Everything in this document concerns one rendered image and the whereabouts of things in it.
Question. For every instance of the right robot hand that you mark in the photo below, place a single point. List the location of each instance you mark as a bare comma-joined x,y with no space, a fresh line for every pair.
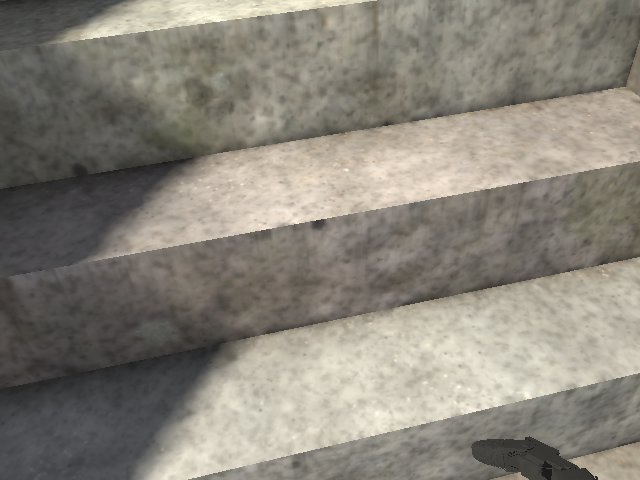
534,459

